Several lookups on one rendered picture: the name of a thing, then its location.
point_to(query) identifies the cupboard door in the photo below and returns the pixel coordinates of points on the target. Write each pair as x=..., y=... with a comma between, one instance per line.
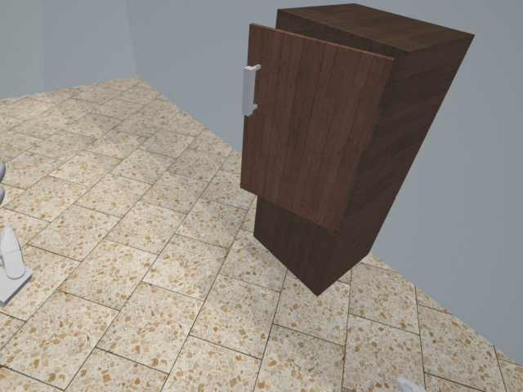
x=316, y=101

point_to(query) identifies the left robot hand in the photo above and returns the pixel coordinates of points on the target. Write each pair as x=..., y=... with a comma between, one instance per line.
x=15, y=275

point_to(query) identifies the handle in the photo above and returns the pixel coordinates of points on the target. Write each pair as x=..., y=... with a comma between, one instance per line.
x=248, y=89

